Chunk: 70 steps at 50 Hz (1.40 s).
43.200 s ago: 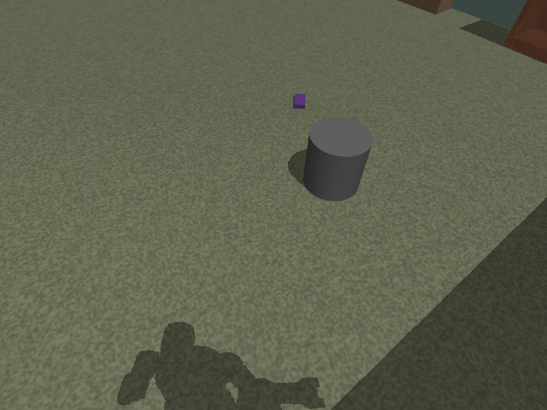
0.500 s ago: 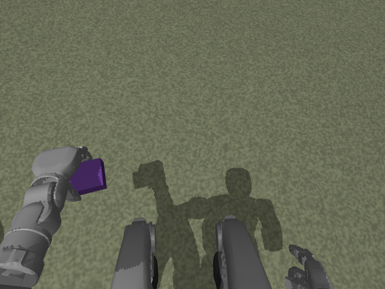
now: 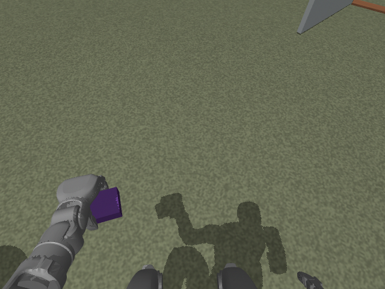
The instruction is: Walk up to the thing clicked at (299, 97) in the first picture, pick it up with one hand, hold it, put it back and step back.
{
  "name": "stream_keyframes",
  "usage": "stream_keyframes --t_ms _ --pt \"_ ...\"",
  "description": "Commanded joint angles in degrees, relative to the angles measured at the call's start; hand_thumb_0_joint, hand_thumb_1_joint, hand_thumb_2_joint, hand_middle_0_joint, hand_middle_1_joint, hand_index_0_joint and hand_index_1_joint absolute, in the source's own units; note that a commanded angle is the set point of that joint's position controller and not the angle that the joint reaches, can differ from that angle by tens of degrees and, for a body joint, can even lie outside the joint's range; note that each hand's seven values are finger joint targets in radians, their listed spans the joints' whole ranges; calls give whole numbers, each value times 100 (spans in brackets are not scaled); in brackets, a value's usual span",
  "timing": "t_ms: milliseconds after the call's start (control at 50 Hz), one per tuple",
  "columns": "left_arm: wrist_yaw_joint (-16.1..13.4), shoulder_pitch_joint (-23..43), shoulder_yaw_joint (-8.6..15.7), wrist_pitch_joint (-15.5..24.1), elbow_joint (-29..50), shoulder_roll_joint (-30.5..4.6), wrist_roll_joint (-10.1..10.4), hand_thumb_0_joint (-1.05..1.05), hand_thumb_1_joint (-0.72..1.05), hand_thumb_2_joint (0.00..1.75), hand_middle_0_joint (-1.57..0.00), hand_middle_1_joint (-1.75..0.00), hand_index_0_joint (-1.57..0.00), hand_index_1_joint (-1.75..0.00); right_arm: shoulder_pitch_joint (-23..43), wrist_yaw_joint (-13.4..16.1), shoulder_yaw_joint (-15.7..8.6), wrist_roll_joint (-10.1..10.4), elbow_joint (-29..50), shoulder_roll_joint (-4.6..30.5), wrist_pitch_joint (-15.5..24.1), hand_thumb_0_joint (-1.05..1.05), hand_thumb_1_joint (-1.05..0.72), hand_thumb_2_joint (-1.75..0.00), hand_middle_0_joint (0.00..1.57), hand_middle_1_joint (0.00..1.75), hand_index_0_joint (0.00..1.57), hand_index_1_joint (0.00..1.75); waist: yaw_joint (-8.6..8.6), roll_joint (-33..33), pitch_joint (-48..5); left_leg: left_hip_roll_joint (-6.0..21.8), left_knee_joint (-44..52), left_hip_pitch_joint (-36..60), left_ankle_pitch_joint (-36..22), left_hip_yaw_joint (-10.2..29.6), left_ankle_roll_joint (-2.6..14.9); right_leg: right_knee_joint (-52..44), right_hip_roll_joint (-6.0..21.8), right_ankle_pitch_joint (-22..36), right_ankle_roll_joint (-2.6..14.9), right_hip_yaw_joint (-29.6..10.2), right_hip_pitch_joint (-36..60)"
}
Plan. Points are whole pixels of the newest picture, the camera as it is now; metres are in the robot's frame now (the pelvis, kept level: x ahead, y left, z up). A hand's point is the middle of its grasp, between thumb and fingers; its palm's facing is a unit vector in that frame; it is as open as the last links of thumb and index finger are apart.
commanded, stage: lift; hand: left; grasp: from above
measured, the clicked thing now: (93, 208) +0.33 +0.24 -0.12
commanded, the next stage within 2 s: hold in 0.20 s
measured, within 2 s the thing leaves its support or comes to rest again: neither
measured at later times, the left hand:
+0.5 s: hand (87, 184) +0.35 +0.22 -0.03, palm faces -0.45 -0.10 -0.89, open 9.8 cm
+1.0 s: hand (86, 180) +0.35 +0.22 +0.00, palm faces -0.45 -0.09 -0.89, open 9.7 cm
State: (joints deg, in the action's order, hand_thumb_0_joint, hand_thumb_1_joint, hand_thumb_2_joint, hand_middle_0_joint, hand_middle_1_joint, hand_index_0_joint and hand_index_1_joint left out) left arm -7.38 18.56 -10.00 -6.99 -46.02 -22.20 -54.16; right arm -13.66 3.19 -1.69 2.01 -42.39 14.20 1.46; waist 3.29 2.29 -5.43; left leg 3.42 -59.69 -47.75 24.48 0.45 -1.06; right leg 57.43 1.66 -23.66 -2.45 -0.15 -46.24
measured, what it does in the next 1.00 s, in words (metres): rises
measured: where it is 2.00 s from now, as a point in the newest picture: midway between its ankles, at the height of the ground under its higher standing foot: outside the picture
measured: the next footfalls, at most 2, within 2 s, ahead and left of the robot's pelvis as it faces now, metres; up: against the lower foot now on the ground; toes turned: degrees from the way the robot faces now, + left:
none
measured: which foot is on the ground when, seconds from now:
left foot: down 0.00-1.00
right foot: down 0.00-1.00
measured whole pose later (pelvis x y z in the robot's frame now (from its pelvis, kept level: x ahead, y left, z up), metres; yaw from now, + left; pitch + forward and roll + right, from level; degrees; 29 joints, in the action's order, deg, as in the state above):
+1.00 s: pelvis +0.04 +0.00 +0.06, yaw -1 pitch +4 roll +0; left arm -3.4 17.6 -12.2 -6.7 -44.9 -19.6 -56.2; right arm -13.8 0.8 -3.1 2.3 -40.6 14.9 -2.3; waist 1.1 2.4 -2.3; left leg 2.7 -33.9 -20.8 16.9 -2.1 -1.2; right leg 33.5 2.2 -16.6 -2.3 -1.3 -20.9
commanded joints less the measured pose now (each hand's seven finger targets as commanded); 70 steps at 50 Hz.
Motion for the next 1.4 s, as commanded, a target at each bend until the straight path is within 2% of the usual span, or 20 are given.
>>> stream_keyframes --t_ms 0,60,80,160,220,240,260,300,400,480,560,640,680,740,760,840,1000,1020,1240,1380 --pt "-312 1948 475 59 1077 -1273 -16 0 79 53 -114 -43 -115 -42 -46 49 -289 -12 512 812 265 0 -89 -90 20 30 20 30 4 154 -1820 -301 1350 1755 -818 -12 68 -1239 -301 772 242 103 1125" --pt "-354 1988 417 108 1042 -1179 -50 0 78 51 -114 -42 -115 -41 -21 35 -281 1 531 779 264 0 -89 -90 20 30 20 30 -7 192 -1604 -310 1649 1952 -722 -19 47 -1472 -302 679 249 96 1228" --pt "-370 1962 499 121 992 -1300 -85 0 80 49 -115 -42 -117 -40 -18 31 -288 -4 510 784 261 0 -89 -90 20 30 20 30 -53 199 -1618 -322 1697 1990 -788 -29 43 -1537 -303 722 247 79 1345" --pt "-372 2071 393 111 1012 -1135 -72 0 82 51 -118 -39 -119 -39 -68 10 -307 5 491 796 239 0 -89 -89 20 30 20 30 -26 127 -1712 -329 1876 2375 -1253 -73 38 -1729 -294 1136 241 61 1657" --pt "-405 1927 438 57 893 -1169 -90 0 83 52 -119 -39 -120 -39 -48 -3 -328 13 479 794 195 0 -89 -89 20 30 20 30 -118 42 -1747 -357 1985 2580 -1618 -127 47 -1896 -277 1483 225 53 1987" --pt "-399 1972 337 49 862 -1003 -66 0 83 54 -119 -40 -119 -40 -42 -13 -321 7 475 783 184 0 -89 -89 20 30 20 30 -50 -65 -1686 -359 2008 2569 -1665 -129 56 -1943 -284 1553 207 38 2030" --pt "-403 2085 335 31 894 -1030 -71 0 82 53 -119 -41 -119 -40 -47 -19 -317 12 463 786 173 0 -89 -90 20 30 20 30 -54 -84 -1649 -377 2053 2612 -1720 -145 61 -1994 -271 1619 201 44 2114" --pt "-377 2064 333 9 822 -1002 -43 0 83 50 -118 -39 -119 -38 -74 -32 -338 18 441 810 158 0 -89 -89 20 30 20 30 -36 -63 -1564 -375 2135 2687 -1763 -174 61 -2080 -274 1666 203 33 2127" --pt "-221 1963 293 22 760 -1077 -222 0 84 50 -121 -35 -121 -35 15 -67 -367 34 511 849 86 0 -89 -89 20 30 20 30 -119 -24 -1609 -392 2307 2990 -2106 -221 54 -2215 -279 1943 214 55 2412" --pt "-162 1999 286 38 1018 -979 -154 0 83 54 -121 -35 -120 -36 -9 -93 -379 31 549 837 68 0 -89 -89 20 30 20 30 -132 31 -1534 -374 2466 3158 -2260 -225 27 -2293 -304 2051 231 73 2519" --pt "-148 1985 356 60 1068 -1087 -222 0 82 52 -121 -32 -120 -33 11 -111 -400 17 609 864 27 0 -89 -89 20 30 20 30 -149 21 -1486 -381 2540 3232 -2420 -263 33 -2380 -304 2207 226 92 2702" --pt "-128 2003 326 37 1114 -1007 -262 0 81 52 -120 -32 -119 -34 18 -140 -422 22 646 867 -18 0 -89 -89 20 30 20 30 -126 -60 -1444 -396 2596 3303 -2512 -305 58 -2452 -292 2353 209 47 2807" --pt "-106 2010 328 9 1166 -996 -249 0 80 53 -120 -32 -118 -34 23 -155 -433 22 662 863 -34 0 -89 -89 20 30 20 30 -181 9 -1537 -393 2620 3403 -2677 -316 56 -2454 -286 2510 212 61 2912" --pt "-50 1999 291 1 1106 -963 -226 0 82 52 -122 -30 -120 -33 15 -173 -422 12 704 872 -62 0 -89 -90 20 30 20 30 -147 -49 -1409 -382 2703 3382 -2626 -301 65 -2535 -294 2450 210 78 2972" --pt "-21 2009 291 9 1212 -969 -241 0 82 52 -122 -31 -120 -33 47 -178 -426 27 724 840 -71 0 -89 -90 20 30 20 30 -212 -19 -1430 -378 2730 3397 -2651 -308 71 -2535 -298 2480 219 74 3012" --pt "93 2015 295 54 1359 -1000 -275 0 82 51 -120 -33 -119 -34 112 -186 -437 20 787 863 -115 0 -89 -89 20 30 20 30 -221 -33 -1418 -382 2797 3478 -2676 -316 76 -2618 -297 2489 217 78 3054" --pt "153 1932 297 46 1322 -972 -266 0 85 56 -123 -36 -122 -37 239 -207 -394 17 867 854 -168 0 -89 -90 20 30 20 30 -213 -76 -1126 -387 3017 3498 -2218 -334 94 -2871 -285 2034 206 89 3066" --pt "159 1879 313 43 1329 -998 -249 0 85 56 -123 -35 -122 -37 287 -206 -386 17 890 844 -170 0 -89 -90 20 30 20 30 -263 -97 -1068 -375 3069 3502 -2159 -320 89 -2900 -294 1949 208 113 3088" --pt "239 1904 307 96 1651 -1019 -285 0 86 54 -122 -38 -122 -38 465 -184 -336 30 965 808 -198 0 -90 -90 20 30 20 30 -263 -162 -1185 -395 3193 3712 -2108 -336 125 -3048 -257 1913 193 75 3212" --pt "277 1872 291 91 1732 -1023 -270 0 85 53 -121 -38 -121 -38 601 -164 -316 43 1002 812 -196 0 -90 -90 20 30 20 30 -299 -42 -928 -379 3357 3737 -1675 -330 94 -3194 -252 1454 212 98 3098"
